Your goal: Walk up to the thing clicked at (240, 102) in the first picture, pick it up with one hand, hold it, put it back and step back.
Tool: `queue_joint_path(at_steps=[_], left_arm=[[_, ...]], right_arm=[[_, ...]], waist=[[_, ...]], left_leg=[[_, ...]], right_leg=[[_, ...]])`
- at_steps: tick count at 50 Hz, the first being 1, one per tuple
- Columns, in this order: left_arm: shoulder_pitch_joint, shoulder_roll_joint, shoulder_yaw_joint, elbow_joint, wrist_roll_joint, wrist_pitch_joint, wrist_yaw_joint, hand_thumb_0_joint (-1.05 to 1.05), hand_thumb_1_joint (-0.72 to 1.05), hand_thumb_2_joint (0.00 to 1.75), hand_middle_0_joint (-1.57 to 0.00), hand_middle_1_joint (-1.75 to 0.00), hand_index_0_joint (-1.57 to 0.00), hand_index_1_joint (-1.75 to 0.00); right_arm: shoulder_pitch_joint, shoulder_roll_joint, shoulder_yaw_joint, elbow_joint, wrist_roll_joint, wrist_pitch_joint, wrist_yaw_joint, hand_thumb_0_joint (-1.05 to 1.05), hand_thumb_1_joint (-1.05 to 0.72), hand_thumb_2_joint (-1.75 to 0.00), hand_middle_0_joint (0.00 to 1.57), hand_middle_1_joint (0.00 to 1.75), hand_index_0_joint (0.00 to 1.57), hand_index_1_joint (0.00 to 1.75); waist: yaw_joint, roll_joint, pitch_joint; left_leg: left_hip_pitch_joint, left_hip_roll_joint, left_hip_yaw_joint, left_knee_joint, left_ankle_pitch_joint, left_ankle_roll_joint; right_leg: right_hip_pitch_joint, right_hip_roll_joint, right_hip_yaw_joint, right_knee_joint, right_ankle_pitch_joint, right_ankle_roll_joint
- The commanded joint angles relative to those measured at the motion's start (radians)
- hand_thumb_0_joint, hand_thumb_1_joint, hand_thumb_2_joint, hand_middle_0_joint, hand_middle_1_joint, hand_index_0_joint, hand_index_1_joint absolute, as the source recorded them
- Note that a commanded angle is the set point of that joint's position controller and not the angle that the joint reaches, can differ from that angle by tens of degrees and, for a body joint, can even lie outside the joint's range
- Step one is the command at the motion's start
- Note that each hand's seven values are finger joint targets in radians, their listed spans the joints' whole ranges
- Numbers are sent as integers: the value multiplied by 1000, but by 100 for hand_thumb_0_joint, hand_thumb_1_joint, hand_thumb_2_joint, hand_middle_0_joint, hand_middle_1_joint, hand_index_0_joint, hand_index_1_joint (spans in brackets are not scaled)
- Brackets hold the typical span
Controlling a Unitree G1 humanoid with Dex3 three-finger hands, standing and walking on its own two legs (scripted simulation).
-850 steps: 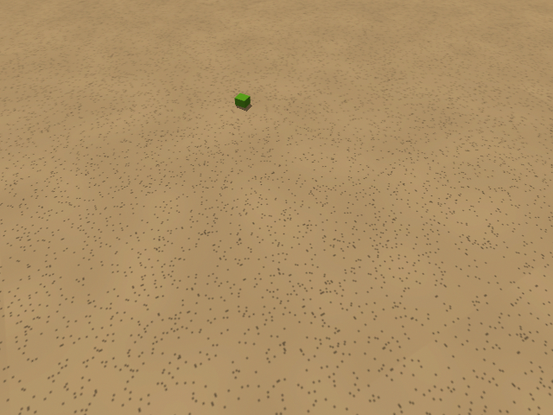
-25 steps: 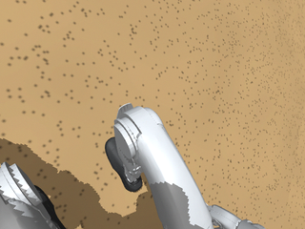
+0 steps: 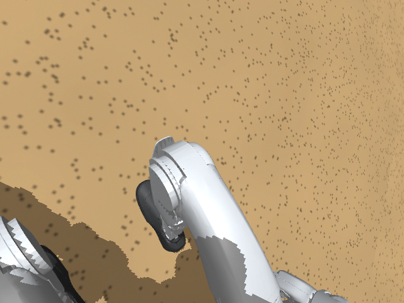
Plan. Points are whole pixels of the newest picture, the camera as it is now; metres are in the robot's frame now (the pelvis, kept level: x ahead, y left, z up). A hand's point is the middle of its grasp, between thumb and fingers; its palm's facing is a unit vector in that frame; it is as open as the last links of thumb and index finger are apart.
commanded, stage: close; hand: left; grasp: from above
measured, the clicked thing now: out of the picture +0.43 +0.36 -0.30
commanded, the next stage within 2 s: settle in 0.86 s
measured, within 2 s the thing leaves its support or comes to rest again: leaves its support in 1.32 s
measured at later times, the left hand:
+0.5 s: hand out of the picture +0.43 +0.35 -0.25, palm faces -0.03 -0.44 -0.90, open 10.1 cm
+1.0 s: hand out of the picture +0.43 +0.35 -0.25, palm faces -0.03 -0.43 -0.90, open 9.9 cm
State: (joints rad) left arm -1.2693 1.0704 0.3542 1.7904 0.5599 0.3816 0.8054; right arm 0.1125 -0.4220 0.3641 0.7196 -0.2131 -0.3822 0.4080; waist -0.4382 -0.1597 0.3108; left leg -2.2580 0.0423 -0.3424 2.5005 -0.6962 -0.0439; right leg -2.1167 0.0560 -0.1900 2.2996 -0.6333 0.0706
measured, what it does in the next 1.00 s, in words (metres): stands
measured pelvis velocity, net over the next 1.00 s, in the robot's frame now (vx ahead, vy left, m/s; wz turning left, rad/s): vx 0.00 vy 0.00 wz -0.01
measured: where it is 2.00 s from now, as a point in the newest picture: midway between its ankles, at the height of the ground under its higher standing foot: (119, 260)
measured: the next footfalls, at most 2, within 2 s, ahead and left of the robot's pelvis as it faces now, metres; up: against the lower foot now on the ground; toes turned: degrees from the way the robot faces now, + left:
none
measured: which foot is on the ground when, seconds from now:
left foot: down 0.00-1.00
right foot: down 0.00-1.00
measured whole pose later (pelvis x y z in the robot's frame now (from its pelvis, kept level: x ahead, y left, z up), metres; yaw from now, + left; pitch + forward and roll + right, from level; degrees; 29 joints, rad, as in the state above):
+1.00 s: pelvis +0.00 +0.00 +0.00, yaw +0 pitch +24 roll -16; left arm -1.26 1.08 0.35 1.79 0.56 0.37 0.80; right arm 0.11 -0.42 0.38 0.71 -0.22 -0.38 0.40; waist -0.44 -0.16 0.31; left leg -2.26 0.05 -0.34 2.49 -0.70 -0.04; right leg -2.12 0.06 -0.19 2.29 -0.63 0.07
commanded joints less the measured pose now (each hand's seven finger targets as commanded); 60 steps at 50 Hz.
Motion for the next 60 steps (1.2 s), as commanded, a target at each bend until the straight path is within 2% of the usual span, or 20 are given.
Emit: queue_joint_path(at_steps=[1, 4, 8, 11, 12, 13, 15, 19, 22, 27, 28, 31, 32, 35, 40, 48, 51, 53, 57, 60], left_arm=[[-222, 182, -39, -102, 6, -5, 34, 0, 0, 60, -48, -66, -48, -66], [-220, 192, -43, -82, 32, -4, 35, 0, 4, 57, -53, -62, -53, -62], [-197, 191, -34, -87, 31, -5, 40, 0, 8, 53, -55, -59, -56, -59], [-203, 186, -28, -94, 6, -9, 43, 0, 11, 50, -58, -56, -58, -56], [-187, 196, -30, -106, 11, -9, 40, 0, 14, 50, -61, -54, -61, -54], [-203, 197, -26, -108, 7, -10, 40, 0, 17, 47, -62, -54, -63, -53], [-188, 209, -20, -93, 27, -11, 46, 0, 21, 47, -65, -53, -66, -52], [-183, 185, -37, -105, 16, -11, 31, 0, 29, 50, -72, -53, -72, -53], [-199, 199, -23, -107, 10, -12, 36, 0, 35, 48, -76, -51, -77, -51], [-190, 195, -26, -98, 14, -14, 30, 0, 43, 46, -83, -48, -84, -48], [-187, 186, -32, -85, 21, -12, 30, 0, 42, 49, -85, -46, -84, -47], [-192, 184, -43, -98, 19, -11, 27, 0, 48, 49, -89, -44, -88, -45], [-193, 185, -43, -100, 16, -10, 26, 0, 50, 47, -91, -43, -90, -44], [-187, 197, -31, -97, 23, -14, 28, 0, 52, 43, -91, -42, -91, -42], [-200, 199, -30, -94, 15, -15, 26, 0, 58, 47, -97, -42, -96, -43], [-206, 188, -38, -92, 6, -15, 29, 0, 65, 49, -107, -36, -104, -40], [-196, 195, -32, -85, 5, -11, 25, 0, 78, 52, -119, -39, -117, -41], [-199, 194, -33, -96, -1, -12, 21, 0, 82, 54, -123, -38, -120, -41], [-213, 198, -25, -113, -7, -5, 20, 0, 85, 56, -126, -38, -123, -41], [-217, 204, -17, -120, 6, 2, 26, 0, 86, 58, -129, -36, -124, -40]], right_arm=[[216, -349, -81, 41, 9, 4, -1, 0, -90, -90, 20, 30, 20, 30], [225, -356, -86, 49, 11, 5, -4, 0, -90, -90, 20, 30, 20, 30], [223, -352, -83, 32, 8, 6, 0, 0, -90, -90, 20, 30, 20, 30], [216, -357, -85, 39, 10, 5, 1, 0, -90, -90, 20, 30, 20, 30], [219, -354, -79, 28, 9, 5, 1, 0, -90, -90, 20, 30, 20, 30], [215, -356, -82, 37, 11, 6, -1, 0, -90, -90, 20, 30, 20, 30], [225, -357, -81, 32, 12, 7, 0, 0, -90, -90, 20, 30, 20, 30], [223, -348, -79, 27, 8, 1, -3, 0, -90, -90, 20, 30, 20, 30], [218, -353, -79, 44, 10, 2, 0, 0, -90, -90, 20, 30, 20, 30], [222, -349, -78, 33, 9, 6, -2, 0, -90, -90, 20, 30, 20, 30], [220, -352, -84, 39, 11, 6, -4, 0, -90, -90, 20, 30, 20, 30], [222, -350, -80, 27, 8, 6, -2, 0, -90, -90, 20, 30, 20, 30], [214, -349, -80, 26, 10, 6, -3, 0, -90, -90, 20, 30, 20, 30], [221, -350, -81, 33, 7, 10, -5, 0, -90, -90, 20, 30, 20, 30], [214, -347, -79, 46, 4, 5, -8, 0, -90, -90, 20, 30, 20, 30], [217, -353, -74, 29, 3, 4, -7, 0, -90, -90, 20, 30, 20, 30], [218, -355, -78, 32, 10, 6, -5, 0, -91, -90, 20, 30, 20, 30], [217, -351, -74, 26, 7, 5, -6, 0, -91, -90, 20, 30, 20, 30], [219, -352, -80, 32, 15, 7, -4, 0, -91, -90, 20, 30, 20, 30], [233, -357, -86, 25, 22, 11, -2, 0, -91, -91, 20, 30, 20, 30]], waist=[[-94, 542, -632], [-96, 549, -622], [-89, 542, -622], [-90, 529, -617], [-96, 532, -627], [-87, 548, -626], [-86, 549, -634], [-94, 529, -632], [-87, 534, -629], [-94, 535, -625], [-85, 539, -617], [-96, 536, -623], [-88, 545, -615], [-95, 537, -613], [-90, 527, -626], [-102, 527, -623], [-92, 530, -614], [-102, 530, -621], [-86, 554, -626], [-78, 578, -663]], left_leg=[[479, 44, 121, -250, 158, 34], [462, 45, 121, -257, 136, 36], [472, 46, 117, -260, 144, 36], [471, 46, 116, -246, 140, 39], [478, 41, 120, -247, 148, 38], [481, 44, 122, -252, 141, 35], [465, 47, 121, -256, 139, 36], [460, 43, 132, -240, 150, 39], [463, 47, 122, -252, 154, 35], [476, 47, 117, -259, 147, 34], [462, 48, 125, -251, 137, 35], [470, 46, 116, -261, 148, 35], [474, 46, 114, -258, 140, 34], [466, 44, 116, -265, 130, 35], [454, 42, 129, -251, 137, 37], [463, 44, 121, -247, 148, 37], [455, 46, 120, -251, 131, 37], [454, 42, 122, -253, 129, 37], [472, 46, 120, -264, 138, 32], [495, 52, 113, -275, 154, 29]], right_leg=[[345, 14, -125, -200, 254, -55], [339, 18, -120, -217, 235, -58], [346, 20, -123, -215, 239, -59], [340, 15, -123, -205, 237, -53], [347, 18, -121, -210, 244, -55], [338, 16, -120, -208, 236, -57], [356, 21, -119, -223, 240, -59], [364, 22, -113, -225, 244, -54], [348, 18, -123, -209, 250, -55], [347, 20, -123, -211, 246, -57], [343, 22, -120, -215, 233, -57], [346, 20, -125, -212, 242, -59], [326, 19, -124, -207, 229, -60], [334, 20, -123, -214, 225, -60], [346, 23, -116, -221, 231, -56], [352, 19, -118, -221, 243, -54], [337, 20, -117, -222, 226, -55], [346, 21, -116, -225, 226, -55], [333, 16, -121, -214, 233, -56], [354, 18, -123, -221, 255, -58]])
